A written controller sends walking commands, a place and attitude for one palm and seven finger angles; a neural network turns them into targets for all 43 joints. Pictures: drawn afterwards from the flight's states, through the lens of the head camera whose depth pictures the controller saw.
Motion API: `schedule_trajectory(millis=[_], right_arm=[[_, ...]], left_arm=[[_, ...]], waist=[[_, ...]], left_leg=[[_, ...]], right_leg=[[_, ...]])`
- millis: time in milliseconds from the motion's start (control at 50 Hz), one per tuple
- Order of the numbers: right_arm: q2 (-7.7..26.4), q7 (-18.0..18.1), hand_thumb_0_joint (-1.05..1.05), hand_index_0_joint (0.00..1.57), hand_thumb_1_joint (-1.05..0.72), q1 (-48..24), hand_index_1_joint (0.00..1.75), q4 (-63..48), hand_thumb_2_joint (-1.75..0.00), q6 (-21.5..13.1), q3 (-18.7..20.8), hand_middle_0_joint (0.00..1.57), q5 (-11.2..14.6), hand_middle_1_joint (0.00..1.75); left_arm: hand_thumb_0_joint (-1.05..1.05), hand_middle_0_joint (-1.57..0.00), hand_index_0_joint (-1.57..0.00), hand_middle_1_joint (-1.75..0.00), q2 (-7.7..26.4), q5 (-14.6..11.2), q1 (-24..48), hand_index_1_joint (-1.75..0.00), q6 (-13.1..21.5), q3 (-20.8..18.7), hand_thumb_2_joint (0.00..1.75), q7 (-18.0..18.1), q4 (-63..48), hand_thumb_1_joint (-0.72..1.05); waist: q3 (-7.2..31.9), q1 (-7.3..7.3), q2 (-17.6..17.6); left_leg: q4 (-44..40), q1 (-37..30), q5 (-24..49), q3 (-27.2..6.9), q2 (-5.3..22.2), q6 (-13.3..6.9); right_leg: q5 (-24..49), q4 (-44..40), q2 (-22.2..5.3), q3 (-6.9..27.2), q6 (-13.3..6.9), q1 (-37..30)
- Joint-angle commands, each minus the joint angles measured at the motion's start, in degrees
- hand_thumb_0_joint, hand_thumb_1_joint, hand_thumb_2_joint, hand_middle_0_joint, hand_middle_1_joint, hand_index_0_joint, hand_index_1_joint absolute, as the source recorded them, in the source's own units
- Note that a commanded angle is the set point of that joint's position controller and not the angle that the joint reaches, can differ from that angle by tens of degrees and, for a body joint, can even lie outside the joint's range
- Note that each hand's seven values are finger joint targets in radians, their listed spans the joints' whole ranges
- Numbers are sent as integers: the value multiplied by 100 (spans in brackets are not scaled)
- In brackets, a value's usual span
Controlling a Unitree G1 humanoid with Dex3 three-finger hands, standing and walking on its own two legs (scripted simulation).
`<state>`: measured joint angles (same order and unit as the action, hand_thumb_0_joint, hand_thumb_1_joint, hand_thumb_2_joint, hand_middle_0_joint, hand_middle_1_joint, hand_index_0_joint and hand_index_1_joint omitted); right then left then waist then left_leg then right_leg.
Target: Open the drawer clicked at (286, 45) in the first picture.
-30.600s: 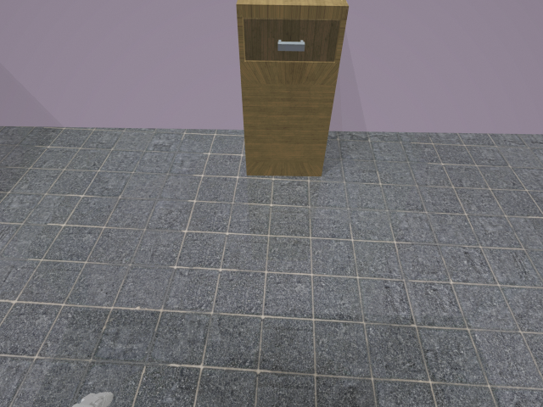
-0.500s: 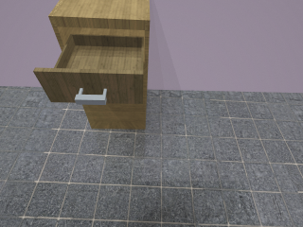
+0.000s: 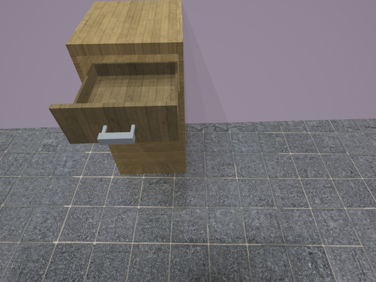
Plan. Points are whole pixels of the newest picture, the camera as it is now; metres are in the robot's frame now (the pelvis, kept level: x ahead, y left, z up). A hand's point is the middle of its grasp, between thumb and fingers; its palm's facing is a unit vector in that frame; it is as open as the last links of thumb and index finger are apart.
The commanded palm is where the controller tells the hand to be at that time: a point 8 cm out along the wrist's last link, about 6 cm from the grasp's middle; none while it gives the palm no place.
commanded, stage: let the arm hang, fingers relaxed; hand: left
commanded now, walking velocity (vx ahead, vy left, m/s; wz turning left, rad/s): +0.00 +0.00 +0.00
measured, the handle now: (117, 133) +0.53 +0.25 -0.04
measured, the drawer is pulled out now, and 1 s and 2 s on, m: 0.29 0.29 0.29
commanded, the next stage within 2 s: look to check the result in 0.22 s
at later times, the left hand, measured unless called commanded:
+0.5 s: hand out of the picture +0.02 +0.18 -0.17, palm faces +0.05 -0.98 -0.21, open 7.4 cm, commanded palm none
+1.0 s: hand out of the picture +0.06 +0.18 -0.16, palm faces +0.04 -0.97 -0.25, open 7.4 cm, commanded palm none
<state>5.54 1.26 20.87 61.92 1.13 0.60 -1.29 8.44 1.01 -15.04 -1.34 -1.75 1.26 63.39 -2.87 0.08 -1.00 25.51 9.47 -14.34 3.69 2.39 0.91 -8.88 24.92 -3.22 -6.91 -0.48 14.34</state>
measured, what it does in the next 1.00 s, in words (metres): stands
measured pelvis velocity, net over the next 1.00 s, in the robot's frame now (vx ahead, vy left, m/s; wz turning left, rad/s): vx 0.03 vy -0.01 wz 0.00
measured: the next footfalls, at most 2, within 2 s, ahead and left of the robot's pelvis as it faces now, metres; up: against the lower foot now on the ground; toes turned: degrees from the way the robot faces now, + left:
none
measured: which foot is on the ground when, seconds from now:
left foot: down 0.00-1.00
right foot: down 0.00-1.00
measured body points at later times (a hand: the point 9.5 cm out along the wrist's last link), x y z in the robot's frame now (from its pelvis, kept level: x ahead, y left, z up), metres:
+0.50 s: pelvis +0.02 +0.00 +0.00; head +0.04 -0.01 +0.45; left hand +0.02 +0.23 -0.15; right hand +0.01 -0.21 -0.16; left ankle -0.01 +0.13 -0.74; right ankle +0.05 -0.12 -0.74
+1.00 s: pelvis +0.03 -0.01 +0.00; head +0.05 -0.03 +0.45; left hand +0.06 +0.23 -0.14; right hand +0.04 -0.25 -0.16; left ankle -0.01 +0.13 -0.74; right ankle +0.05 -0.12 -0.74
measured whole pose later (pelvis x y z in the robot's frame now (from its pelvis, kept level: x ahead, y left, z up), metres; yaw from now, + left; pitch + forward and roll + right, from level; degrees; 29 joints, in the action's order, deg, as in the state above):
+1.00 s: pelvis +0.03 -0.01 +0.00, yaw +0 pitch -2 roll +0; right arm 10.5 1.6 14.4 63.1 0.5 1.2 -1.2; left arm 10.8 0.9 -10.3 -0.1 -2.2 1.0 65.1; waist -4.3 0.0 -1.8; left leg 20.5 4.6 -13.9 3.1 3.6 2.4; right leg -9.9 21.8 -1.7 -7.8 -1.4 10.2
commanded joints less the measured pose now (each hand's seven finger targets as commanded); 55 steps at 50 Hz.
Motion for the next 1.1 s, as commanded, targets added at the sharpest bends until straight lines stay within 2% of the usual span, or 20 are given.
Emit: schedule_trajectory(millis=[0,40,100,180,240,600,660,740,900,1000,1080], right_arm=[[510,72,0,20,-90,511,30,-52,-90,-76,92,20,32,30],[491,73,0,20,-90,511,30,-36,-90,-79,93,20,35,30],[495,89,0,20,-90,469,30,-37,-90,-89,102,20,33,30],[543,95,0,20,-90,408,30,-58,-90,-86,129,20,49,30],[588,102,0,20,-90,385,30,-47,-90,-121,130,20,50,30],[831,103,0,20,-90,28,30,-9,-90,-119,133,20,42,30],[911,96,0,20,-90,-35,30,-5,-90,-129,130,20,39,30],[961,95,0,20,-90,-112,30,-8,-90,-134,142,20,45,30],[1058,85,0,20,-90,-228,30,-3,-90,-115,148,20,28,30],[1145,83,0,20,-90,-304,30,-3,-90,-122,150,20,30,30],[1201,78,0,20,-90,-361,30,-20,-90,-113,159,20,28,30]], left_arm=[[0,-20,-20,-30,589,-12,-399,-30,92,-120,90,84,-118,90],[0,-20,-20,-30,589,-13,-365,-30,98,-131,90,85,-125,90],[0,-20,-20,-30,548,-8,-380,-30,107,-131,90,88,-75,90],[0,-20,-20,-30,571,-8,-389,-30,131,-131,90,85,-63,90],[0,-20,-20,-30,586,-17,-326,-30,150,-146,90,81,-61,90],[0,-20,-20,-30,785,-12,-85,-30,187,-157,90,73,-11,90],[0,-20,-20,-30,859,-21,2,-30,195,-174,90,65,-34,90],[0,-20,-20,-30,947,-21,73,-30,213,-188,90,64,-44,90],[0,-20,-20,-30,1012,-19,231,-30,214,-186,90,59,-43,90],[0,-20,-20,-30,1105,-21,315,-30,227,-195,90,52,-54,90],[0,-20,-20,-30,1145,-22,339,-30,228,-200,90,47,-58,90]], waist=[[-370,-30,25],[-399,-27,18],[-394,-23,-216],[-307,-9,-44],[-127,-1,-64],[-183,6,89],[-76,0,-19],[22,-9,70],[-59,2,-19],[3,3,32],[-21,4,82]], left_leg=[[-734,623,-36,-369,327,-234],[-739,653,-26,-348,305,-211],[-750,564,63,-338,333,-206],[-705,393,147,-321,339,-200],[-713,309,419,-329,371,-199],[-792,95,632,-292,411,-162],[-819,86,639,-304,403,-146],[-806,13,799,-306,412,-137],[-857,-23,684,-309,426,-124],[-871,-77,806,-312,445,-117],[-892,-116,681,-318,448,-116]], right_leg=[[-538,-597,-309,469,-158,-258],[-516,-596,-314,486,-157,-302],[-361,-578,-301,471,-156,-295],[-301,-622,-298,522,-170,-288],[33,-545,-330,471,-168,-472],[329,-648,-359,487,-169,-578],[321,-649,-365,515,-179,-672],[628,-634,-402,487,-191,-787],[417,-769,-401,533,-197,-734],[634,-755,-408,528,-200,-803],[396,-833,-383,578,-207,-724]])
